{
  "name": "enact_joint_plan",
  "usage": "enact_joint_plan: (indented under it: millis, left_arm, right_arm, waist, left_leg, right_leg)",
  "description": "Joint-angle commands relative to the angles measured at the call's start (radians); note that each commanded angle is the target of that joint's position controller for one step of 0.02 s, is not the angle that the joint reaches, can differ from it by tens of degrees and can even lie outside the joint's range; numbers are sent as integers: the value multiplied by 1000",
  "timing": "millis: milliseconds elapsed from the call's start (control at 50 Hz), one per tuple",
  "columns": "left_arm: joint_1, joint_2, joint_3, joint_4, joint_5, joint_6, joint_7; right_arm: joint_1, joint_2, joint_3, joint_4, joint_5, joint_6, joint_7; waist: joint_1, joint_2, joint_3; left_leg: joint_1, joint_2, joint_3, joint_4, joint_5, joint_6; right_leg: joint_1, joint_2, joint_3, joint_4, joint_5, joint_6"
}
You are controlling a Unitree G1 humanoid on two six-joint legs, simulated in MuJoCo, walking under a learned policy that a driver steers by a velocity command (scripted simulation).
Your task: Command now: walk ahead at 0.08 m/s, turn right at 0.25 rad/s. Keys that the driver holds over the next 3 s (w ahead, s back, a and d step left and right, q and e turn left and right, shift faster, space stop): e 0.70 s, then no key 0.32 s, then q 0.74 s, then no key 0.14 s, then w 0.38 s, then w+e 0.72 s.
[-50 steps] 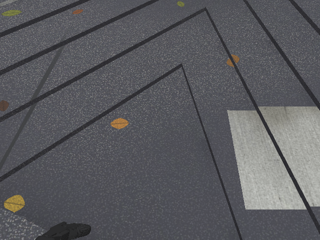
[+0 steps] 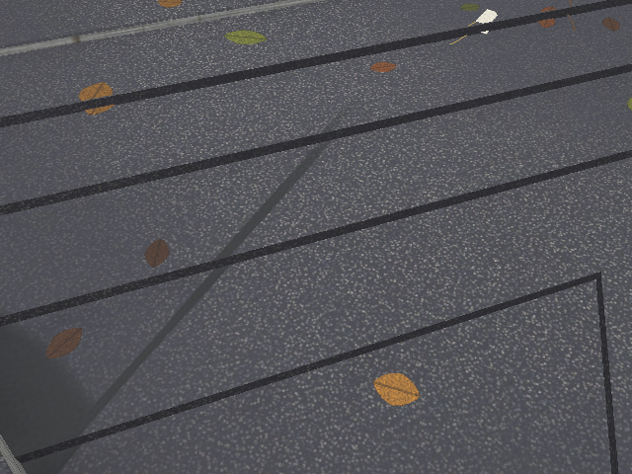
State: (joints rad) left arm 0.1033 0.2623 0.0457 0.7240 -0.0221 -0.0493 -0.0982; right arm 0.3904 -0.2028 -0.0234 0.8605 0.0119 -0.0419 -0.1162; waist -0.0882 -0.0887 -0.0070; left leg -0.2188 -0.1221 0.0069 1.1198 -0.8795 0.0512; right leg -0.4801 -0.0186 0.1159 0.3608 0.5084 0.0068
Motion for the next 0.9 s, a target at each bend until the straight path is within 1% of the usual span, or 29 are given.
enact_joint_plan:
  millis: [20, 40, 60, 80, 100, 120, 140, 160, 180, 200, 240, 260, 300, 340, 380, 420, 460, 480, 500, 520, 540, 560, 600, 640, 680, 740, 800, 860, 900]
  left_arm:
    - [202, 51, 37, 58, -1, -19, 17]
    - [407, 120, 58, 128, 14, -13, 29]
    - [416, 201, 57, 135, 44, -23, 24]
    - [361, 215, 66, 103, 44, -15, 35]
    - [275, 150, 47, 31, 51, -5, 58]
    - [229, 86, 28, 35, 58, 21, 80]
    - [147, 195, 46, 8, 54, 25, 107]
    - [67, 204, 43, -9, 62, 33, 121]
    - [46, 162, 28, -33, 44, 37, 122]
    - [33, 141, 26, -40, 39, 38, 122]
    - [136, 147, 28, -27, 12, 41, 132]
    - [146, 137, 31, -22, 1, 54, 141]
    - [145, 143, 41, -37, -2, 77, 159]
    - [105, 160, 53, -76, 3, 87, 161]
    - [118, 169, 64, -95, 8, 95, 158]
    - [135, 161, 68, -110, 15, 102, 153]
    - [129, 149, 66, -127, 10, 101, 152]
    - [143, 133, 61, -131, 6, 101, 150]
    - [176, 90, 47, -132, 16, 101, 144]
    - [185, 89, 48, -171, -5, 97, 143]
    - [172, 181, 75, -175, 10, 83, 140]
    - [179, 230, 91, -163, 18, 85, 135]
    - [193, 202, 91, -134, 26, 108, 134]
    - [176, 145, 72, -147, 16, 115, 123]
    - [120, 116, 58, -171, 4, 113, 120]
    - [67, 87, 42, -196, 15, 104, 115]
    - [62, 80, 36, -191, 13, 93, 104]
    - [81, 84, 42, -175, 11, 92, 94]
    - [118, 90, 45, -164, 20, 92, 94]
  right_arm:
    - [93, -120, -44, 22, -9, -3, 25]
    - [71, -92, -38, 8, -24, -29, 55]
    - [165, -86, -19, -41, -7, -47, 83]
    - [106, -137, -9, -93, 7, -61, 90]
    - [0, -176, -9, -131, 8, -56, 85]
    - [-197, -134, -14, -156, -20, -42, 60]
    - [-126, -110, -4, -188, -4, -25, 41]
    - [-54, -120, -4, -191, 4, -2, 30]
    - [-66, -213, -39, -181, 13, 16, 27]
    - [-121, -197, -50, -174, -3, 23, 15]
    - [-203, -118, -44, -215, -47, 19, 7]
    - [-241, -63, -33, -234, -45, 20, 13]
    - [-292, -28, -30, -246, -24, 27, 29]
    - [-311, -72, -46, -242, -5, 29, 44]
    - [-331, -117, -65, -240, -3, 24, 57]
    - [-346, -130, -72, -236, -4, 11, 66]
    - [-305, -140, -83, -221, -4, -2, 74]
    - [-277, -162, -93, -214, -10, -5, 75]
    - [-239, -191, -98, -217, -27, -5, 75]
    - [-220, -253, -109, -210, -62, 8, 76]
    - [-220, -222, -109, -212, -57, 6, 78]
    - [-266, -176, -93, -226, -35, 7, 76]
    - [-315, -141, -77, -240, -16, 18, 77]
    - [-293, -158, -75, -233, -18, 26, 75]
    - [-239, -177, -80, -221, -26, 33, 71]
    - [-188, -210, -87, -209, -26, 40, 65]
    - [-213, -235, -90, -210, -18, 42, 79]
    - [-211, -228, -83, -199, 0, 40, 90]
    - [-154, -180, -65, -171, 2, 28, 98]
  waist:
    - [98, 62, -18]
    - [183, -53, -83]
    - [108, -166, -253]
    - [159, -97, -406]
    - [189, 49, -465]
    - [211, 262, -356]
    - [110, 115, -342]
    - [34, 52, -334]
    - [21, 97, -208]
    - [34, 116, -133]
    - [79, 88, -104]
    - [83, 45, -123]
    - [100, -40, -161]
    - [100, -80, -114]
    - [115, -115, -66]
    - [126, -114, -48]
    - [98, -95, -41]
    - [89, -60, -64]
    - [89, 47, -129]
    - [109, 322, -134]
    - [97, 331, -141]
    - [112, 277, -123]
    - [123, 215, -84]
    - [115, 220, -48]
    - [82, 251, -51]
    - [60, 267, -87]
    - [66, 288, -97]
    - [84, 282, -71]
    - [103, 233, -72]
  left_leg:
    - [-145, 177, -91, 188, 780, 62]
    - [-356, 83, 60, 553, 540, -8]
    - [-748, 22, 24, 981, -40, -98]
    - [-859, 77, -62, 1047, 26, -119]
    - [-874, 138, -118, 954, 136, -107]
    - [-791, 131, -74, 909, 329, -80]
    - [-734, 139, -138, 898, 396, -110]
    - [-714, 168, -179, 856, 377, -137]
    - [-628, 180, -176, 564, 474, -151]
    - [-571, 156, -133, 457, 522, -147]
    - [-562, 113, -89, 187, 628, -160]
    - [-494, 93, -75, -20, 676, -159]
    - [-407, 65, -89, -201, 703, -160]
    - [-375, 66, -119, -337, 697, -143]
    - [-326, 65, -144, -441, 693, -125]
    - [-244, 65, -151, -541, 659, -107]
    - [-108, 87, -139, -699, 686, -81]
    - [22, 143, -143, -751, 733, -63]
    - [179, 283, -226, -739, 798, -5]
    - [219, 474, -451, -782, 975, 149]
    - [162, 542, -549, -800, 955, 233]
    - [118, 508, -459, -784, 933, 218]
    - [62, 399, -310, -765, 881, 151]
    - [17, 349, -207, -777, 929, 141]
    - [69, 342, -171, -773, 956, 150]
    - [106, 374, -167, -760, 990, 171]
    - [30, 367, -120, -748, 985, 159]
    - [-4, 370, -123, -701, 946, 140]
    - [-98, 332, -88, -636, 901, 42]
  right_leg:
    - [333, -19, -61, -151, 115, -42]
    - [612, -75, -49, -65, 610, -103]
    - [1052, -292, 222, 285, 955, -305]
    - [1114, -349, 327, 293, 902, -393]
    - [1062, -356, 331, 227, 594, -398]
    - [814, -278, 313, 96, 252, -297]
    - [629, -371, 457, 81, 221, -393]
    - [510, -427, 535, 61, 110, -459]
    - [307, -297, 405, -11, -131, -402]
    - [183, -176, 331, -9, -248, -333]
    - [161, -72, 272, 0, -187, -279]
    - [172, -21, 233, -2, -260, -226]
    - [210, -18, 276, -24, -476, -156]
    - [201, -40, 353, -64, -756, -137]
    - [196, -55, 426, -87, -879, -141]
    - [208, -50, 466, -74, -914, -162]
    - [191, -22, 480, -23, -911, -157]
    - [131, 11, 462, 30, -946, -130]
    - [32, 69, 383, 197, -1068, -91]
    - [-127, 191, 168, 433, -1153, -33]
    - [-182, 151, 130, 664, -1123, 22]
    - [-187, 121, 106, 780, -1054, 49]
    - [-191, 109, 65, 905, -954, 74]
    - [-189, 94, 2, 904, -889, 92]
    - [-210, 73, -31, 814, -860, 110]
    - [-157, 37, -35, 677, -877, 122]
    - [24, 35, -92, 482, -902, 96]
    - [175, 51, -130, 215, -786, 46]
    - [395, 37, -92, -13, -576, -9]
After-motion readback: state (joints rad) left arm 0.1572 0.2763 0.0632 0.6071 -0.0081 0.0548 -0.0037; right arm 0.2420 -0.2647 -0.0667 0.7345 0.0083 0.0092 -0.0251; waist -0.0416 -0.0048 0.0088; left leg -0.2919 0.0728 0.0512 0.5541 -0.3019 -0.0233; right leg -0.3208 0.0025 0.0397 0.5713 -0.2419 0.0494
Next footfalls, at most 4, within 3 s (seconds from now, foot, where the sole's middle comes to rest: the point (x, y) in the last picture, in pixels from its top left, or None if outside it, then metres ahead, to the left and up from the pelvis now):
0.02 right None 0.18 -0.10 -0.84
0.50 left None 0.26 0.05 -0.84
0.90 right None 0.13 -0.17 -0.84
2.04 right None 0.25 -0.19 -0.84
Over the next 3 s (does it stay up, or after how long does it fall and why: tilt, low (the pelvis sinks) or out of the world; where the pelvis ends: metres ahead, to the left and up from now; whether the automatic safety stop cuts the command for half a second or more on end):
stays up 0.65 -0.12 -0.08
